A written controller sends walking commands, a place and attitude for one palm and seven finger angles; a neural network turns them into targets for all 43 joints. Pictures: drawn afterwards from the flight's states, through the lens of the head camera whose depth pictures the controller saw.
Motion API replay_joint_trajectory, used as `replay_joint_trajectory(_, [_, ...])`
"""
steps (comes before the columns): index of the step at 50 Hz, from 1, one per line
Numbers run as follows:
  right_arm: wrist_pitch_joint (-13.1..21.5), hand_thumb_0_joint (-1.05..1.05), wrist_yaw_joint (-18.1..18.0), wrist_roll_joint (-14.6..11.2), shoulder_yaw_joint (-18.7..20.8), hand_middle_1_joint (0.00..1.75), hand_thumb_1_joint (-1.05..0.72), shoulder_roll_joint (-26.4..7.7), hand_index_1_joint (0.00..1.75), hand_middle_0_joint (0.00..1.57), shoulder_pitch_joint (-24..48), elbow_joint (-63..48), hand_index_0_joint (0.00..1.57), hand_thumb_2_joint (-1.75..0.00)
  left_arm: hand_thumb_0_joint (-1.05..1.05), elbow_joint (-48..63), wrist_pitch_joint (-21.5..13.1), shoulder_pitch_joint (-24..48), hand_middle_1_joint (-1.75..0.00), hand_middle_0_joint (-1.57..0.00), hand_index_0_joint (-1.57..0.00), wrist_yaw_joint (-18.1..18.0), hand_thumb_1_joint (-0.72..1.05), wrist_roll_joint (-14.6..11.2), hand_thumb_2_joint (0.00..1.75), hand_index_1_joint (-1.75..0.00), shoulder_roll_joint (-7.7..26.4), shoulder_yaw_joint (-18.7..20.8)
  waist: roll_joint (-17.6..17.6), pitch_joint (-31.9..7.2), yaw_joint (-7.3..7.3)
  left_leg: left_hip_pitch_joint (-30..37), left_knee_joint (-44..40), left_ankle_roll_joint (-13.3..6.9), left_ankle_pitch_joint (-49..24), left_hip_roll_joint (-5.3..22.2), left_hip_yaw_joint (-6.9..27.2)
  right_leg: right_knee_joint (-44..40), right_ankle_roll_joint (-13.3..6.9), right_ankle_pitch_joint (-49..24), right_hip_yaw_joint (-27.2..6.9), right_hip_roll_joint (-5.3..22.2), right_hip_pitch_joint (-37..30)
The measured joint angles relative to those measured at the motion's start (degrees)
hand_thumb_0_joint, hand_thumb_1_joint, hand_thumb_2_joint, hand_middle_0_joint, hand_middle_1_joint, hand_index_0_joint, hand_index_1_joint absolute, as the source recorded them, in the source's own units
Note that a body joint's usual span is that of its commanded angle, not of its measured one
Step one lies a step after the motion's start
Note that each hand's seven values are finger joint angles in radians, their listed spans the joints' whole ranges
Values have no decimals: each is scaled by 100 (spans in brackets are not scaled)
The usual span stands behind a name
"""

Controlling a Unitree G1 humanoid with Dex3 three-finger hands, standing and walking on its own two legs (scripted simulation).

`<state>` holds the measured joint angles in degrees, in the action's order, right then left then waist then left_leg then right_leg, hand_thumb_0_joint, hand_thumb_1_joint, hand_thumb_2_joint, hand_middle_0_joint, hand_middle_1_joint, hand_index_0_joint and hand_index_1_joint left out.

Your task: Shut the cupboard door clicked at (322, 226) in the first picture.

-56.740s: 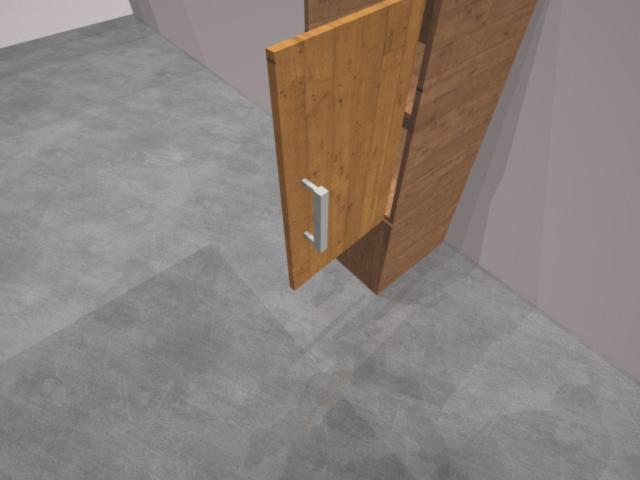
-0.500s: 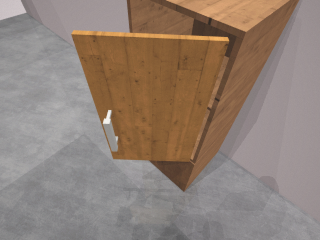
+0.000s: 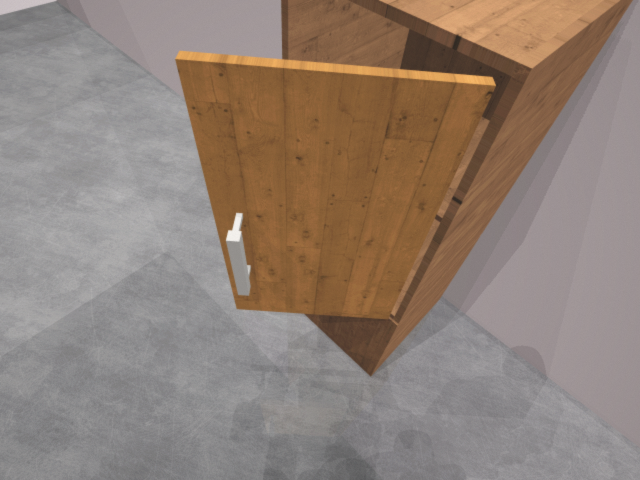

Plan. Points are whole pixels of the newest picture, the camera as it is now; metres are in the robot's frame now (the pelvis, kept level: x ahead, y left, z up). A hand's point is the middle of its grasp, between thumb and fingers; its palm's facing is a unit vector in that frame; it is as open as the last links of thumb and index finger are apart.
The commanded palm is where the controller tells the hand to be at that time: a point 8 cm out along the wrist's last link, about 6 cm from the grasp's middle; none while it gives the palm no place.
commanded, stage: come to a stop and stand still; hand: left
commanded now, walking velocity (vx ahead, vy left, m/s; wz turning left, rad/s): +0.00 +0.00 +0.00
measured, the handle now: (241, 256) +0.46 +0.17 -0.09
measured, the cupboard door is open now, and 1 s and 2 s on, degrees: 42 42 42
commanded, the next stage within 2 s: look again from close up in 0.56 s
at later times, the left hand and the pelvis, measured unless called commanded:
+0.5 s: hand out of the picture +0.00 +0.17 -0.17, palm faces -0.05 -0.97 -0.22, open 7.4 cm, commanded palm none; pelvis -0.03 -0.01 +0.00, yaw -2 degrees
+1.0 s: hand out of the picture +0.02 +0.19 -0.18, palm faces -0.05 -0.97 -0.22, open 7.4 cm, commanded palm none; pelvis -0.01 +0.00 +0.00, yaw -2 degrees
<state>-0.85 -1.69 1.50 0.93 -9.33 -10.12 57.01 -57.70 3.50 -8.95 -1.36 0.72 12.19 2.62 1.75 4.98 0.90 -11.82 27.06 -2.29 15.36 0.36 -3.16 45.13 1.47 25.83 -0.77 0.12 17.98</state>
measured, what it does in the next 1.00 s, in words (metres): steps on the spot: right foot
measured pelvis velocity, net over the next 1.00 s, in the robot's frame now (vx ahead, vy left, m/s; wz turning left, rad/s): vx -0.01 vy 0.00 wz -0.04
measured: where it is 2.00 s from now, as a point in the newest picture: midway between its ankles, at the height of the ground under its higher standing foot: outside the picture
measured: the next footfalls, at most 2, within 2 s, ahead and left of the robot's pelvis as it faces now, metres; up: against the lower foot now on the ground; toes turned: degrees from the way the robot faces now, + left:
right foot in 0.08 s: +0.05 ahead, -0.10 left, +0.00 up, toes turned +1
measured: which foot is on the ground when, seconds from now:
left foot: down 0.00-1.00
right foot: up 0.00-0.06, down 0.08-1.00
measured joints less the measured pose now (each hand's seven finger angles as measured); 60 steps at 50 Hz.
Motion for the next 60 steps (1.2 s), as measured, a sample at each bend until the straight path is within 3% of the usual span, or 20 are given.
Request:
replay_joint_trajectory(4, [18, 1, 25, -67, 3, 30, -91, 56, 30, 20, -32, 108, 20, -89, 1, -87, -112, -196, -30, -19, -20, 10, 91, -2, 90, -30, 7, -59, -7, -92, 27, -59, 8, 53, -31, -78, -91, -1474, -58, -1044, 47, 81, -689])
replay_joint_trajectory(6, [7, 1, 48, -108, 27, 30, -91, 36, 30, 20, 4, 193, 20, -89, 1, -223, -177, -276, -30, -19, -20, -12, 91, 8, 90, -30, -49, -89, -79, -111, 24, -95, 83, 91, 9, -72, -155, -1798, -143, -757, -8, 80, -851])
replay_joint_trajectory(9, [9, 0, 52, -110, 62, 30, -92, -48, 30, 20, 4, 285, 20, -89, 1, -387, -238, -402, -30, -19, -20, -9, 91, 6, 90, -30, -182, -164, -258, -128, -87, 13, -121, 105, -143, -24, -148, -1891, -139, -859, -3, 26, -897])
replay_joint_trajectory(15, [77, 1, 146, -70, 39, 30, -92, -211, 30, 20, -327, 55, 20, -89, 1, -169, -425, -754, -30, -20, -20, -117, 90, 11, 90, -30, -334, -345, -397, -237, -164, -219, 321, 128, 26, 82, -118, -1586, -168, -802, -2, -75, -717])
replay_joint_trajectory(33, [160, 1, 169, -58, -153, 30, -91, -89, 30, 20, -600, 502, 20, -89, 1, -214, -419, -647, -30, -20, -20, -13, 90, -17, 89, -30, -113, -411, -151, -249, -132, -160, 57, 96, -157, 13, -194, -1659, -138, -903, -76, -12, -669])
replay_joint_trajectory(60, [250, 1, 119, -74, -113, 30, -91, -333, 30, 20, 164, 648, 20, -89, 1, -485, -433, -314, -30, -20, -20, 21, 90, 17, 89, -30, 155, -336, -33, -295, -8, 154, -223, 36, -135, -67, -218, -2019, -53, -931, -100, 62, -1019])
